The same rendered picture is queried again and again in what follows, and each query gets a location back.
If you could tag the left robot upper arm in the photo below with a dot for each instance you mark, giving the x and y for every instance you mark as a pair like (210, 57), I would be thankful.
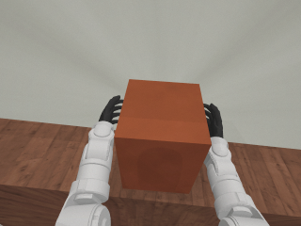
(85, 215)

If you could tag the robot left forearm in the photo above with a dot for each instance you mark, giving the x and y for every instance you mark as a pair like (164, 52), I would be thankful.
(91, 185)

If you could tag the right robot hand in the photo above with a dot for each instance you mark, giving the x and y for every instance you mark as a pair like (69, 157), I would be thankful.
(214, 122)

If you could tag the carton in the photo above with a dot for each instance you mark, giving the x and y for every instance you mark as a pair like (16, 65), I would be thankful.
(162, 136)

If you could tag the robot right forearm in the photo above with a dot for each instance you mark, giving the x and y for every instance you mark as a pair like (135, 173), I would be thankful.
(230, 198)

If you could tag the right robot upper arm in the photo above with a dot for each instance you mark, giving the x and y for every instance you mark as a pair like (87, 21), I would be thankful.
(241, 221)

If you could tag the left robot hand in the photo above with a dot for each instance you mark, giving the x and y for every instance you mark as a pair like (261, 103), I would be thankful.
(107, 114)

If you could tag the pedestal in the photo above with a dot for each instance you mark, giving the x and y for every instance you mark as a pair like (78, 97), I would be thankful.
(40, 160)

